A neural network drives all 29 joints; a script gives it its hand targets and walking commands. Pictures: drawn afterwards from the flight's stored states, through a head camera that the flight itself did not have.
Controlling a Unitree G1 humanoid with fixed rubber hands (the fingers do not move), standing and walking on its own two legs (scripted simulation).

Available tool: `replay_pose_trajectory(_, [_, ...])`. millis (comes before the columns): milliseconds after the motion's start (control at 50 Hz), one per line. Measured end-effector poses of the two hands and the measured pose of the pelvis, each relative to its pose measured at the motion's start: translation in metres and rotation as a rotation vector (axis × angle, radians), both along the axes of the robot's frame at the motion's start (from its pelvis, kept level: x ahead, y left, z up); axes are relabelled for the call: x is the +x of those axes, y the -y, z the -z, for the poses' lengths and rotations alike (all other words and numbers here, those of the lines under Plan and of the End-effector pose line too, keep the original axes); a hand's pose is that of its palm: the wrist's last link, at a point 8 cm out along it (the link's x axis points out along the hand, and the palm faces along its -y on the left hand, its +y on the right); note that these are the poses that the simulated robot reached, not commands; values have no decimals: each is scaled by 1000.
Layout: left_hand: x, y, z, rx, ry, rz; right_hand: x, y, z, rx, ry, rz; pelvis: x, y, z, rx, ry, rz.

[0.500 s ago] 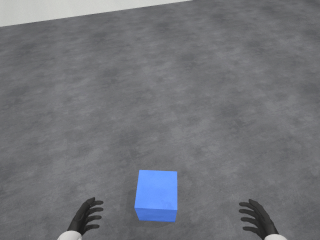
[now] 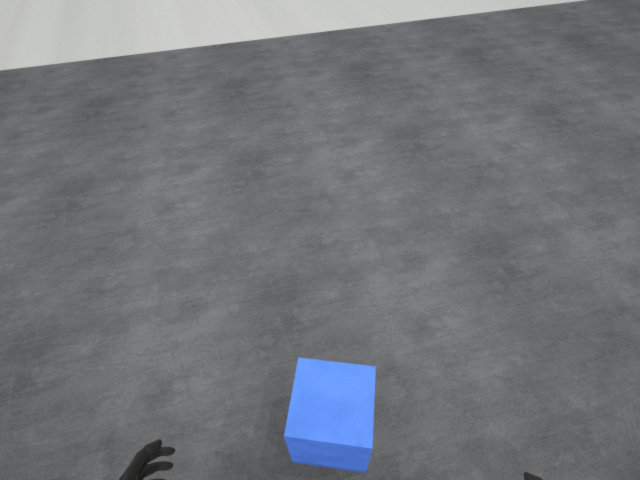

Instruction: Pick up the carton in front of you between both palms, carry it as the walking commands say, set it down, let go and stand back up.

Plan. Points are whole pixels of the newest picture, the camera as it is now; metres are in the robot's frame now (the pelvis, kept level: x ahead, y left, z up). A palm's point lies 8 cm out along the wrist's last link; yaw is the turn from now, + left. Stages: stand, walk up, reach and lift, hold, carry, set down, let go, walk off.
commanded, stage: stand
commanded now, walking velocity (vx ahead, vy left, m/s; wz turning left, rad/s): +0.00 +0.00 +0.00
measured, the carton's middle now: (332, 415) +0.41 +0.02 -0.64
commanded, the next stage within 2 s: none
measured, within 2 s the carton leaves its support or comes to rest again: neither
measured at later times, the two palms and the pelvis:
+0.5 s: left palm out of the picture +0.06 +0.26 -0.11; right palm out of the picture +0.12 -0.25 -0.12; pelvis +0.01 +0.00 -0.01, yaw +4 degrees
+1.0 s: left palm out of the picture +0.00 +0.26 -0.12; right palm out of the picture +0.09 -0.25 -0.12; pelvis -0.01 +0.00 -0.01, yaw +6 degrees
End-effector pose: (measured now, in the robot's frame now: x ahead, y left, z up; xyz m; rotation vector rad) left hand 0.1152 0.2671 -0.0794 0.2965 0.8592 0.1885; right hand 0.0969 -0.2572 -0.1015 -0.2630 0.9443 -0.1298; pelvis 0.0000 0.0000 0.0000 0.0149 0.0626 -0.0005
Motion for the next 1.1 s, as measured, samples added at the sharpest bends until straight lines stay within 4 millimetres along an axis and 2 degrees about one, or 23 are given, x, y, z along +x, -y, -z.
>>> replay_pose_trajectory(200, [-19,5,17,-20,-64,-70,21,-8,14,5,-32,-38,14,1,8,-7,-19,-34])
replay_pose_trajectory(340, [-37,7,27,-33,-116,-107,24,-10,17,-2,-53,-52,15,1,11,-13,-15,-51])
replay_pose_trajectory(700, [-85,0,37,-29,-225,-158,7,-11,19,-20,-113,-71,4,1,10,-20,11,-84])
replay_pose_trajectory(1100, [-124,6,42,-46,-308,-187,-11,-6,19,-25,-159,-73,-9,6,5,-21,37,-102])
